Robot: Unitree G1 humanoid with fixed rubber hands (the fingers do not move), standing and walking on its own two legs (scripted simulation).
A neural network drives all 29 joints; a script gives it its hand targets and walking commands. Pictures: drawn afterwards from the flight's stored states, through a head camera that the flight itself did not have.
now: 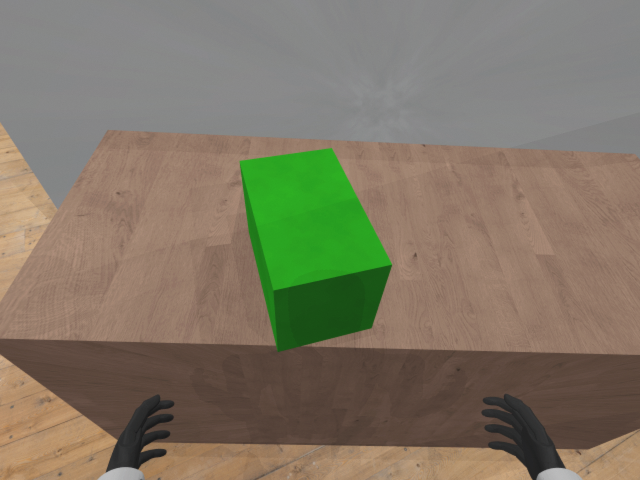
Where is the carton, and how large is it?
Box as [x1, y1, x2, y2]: [240, 148, 391, 351]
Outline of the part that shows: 331,148 240,161 249,234 278,351 371,327 391,266 391,263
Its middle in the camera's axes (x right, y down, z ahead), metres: -0.02 +0.00 +0.65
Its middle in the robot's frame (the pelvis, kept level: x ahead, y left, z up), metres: +0.47 +0.01 -0.03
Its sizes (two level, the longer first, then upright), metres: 0.266 0.163 0.180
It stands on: a pedestal, 0.66 m high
